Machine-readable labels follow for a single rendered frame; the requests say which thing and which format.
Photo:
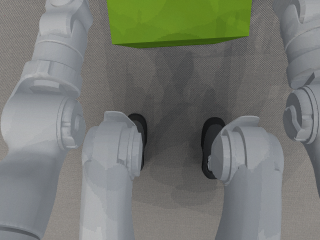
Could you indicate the right robot upper arm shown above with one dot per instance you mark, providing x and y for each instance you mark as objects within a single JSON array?
[{"x": 301, "y": 120}]

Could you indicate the left robot forearm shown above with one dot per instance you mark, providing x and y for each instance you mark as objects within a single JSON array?
[{"x": 59, "y": 50}]

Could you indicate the right robot foot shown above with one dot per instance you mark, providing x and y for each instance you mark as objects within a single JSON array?
[{"x": 210, "y": 130}]

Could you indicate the left robot shin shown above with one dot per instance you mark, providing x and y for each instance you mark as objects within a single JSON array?
[{"x": 109, "y": 116}]

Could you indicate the left robot upper arm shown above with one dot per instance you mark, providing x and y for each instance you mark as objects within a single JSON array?
[{"x": 39, "y": 130}]

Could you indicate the right robot forearm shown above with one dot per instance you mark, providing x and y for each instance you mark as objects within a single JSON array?
[{"x": 299, "y": 26}]

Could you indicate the carton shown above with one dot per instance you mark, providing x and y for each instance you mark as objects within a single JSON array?
[{"x": 170, "y": 23}]

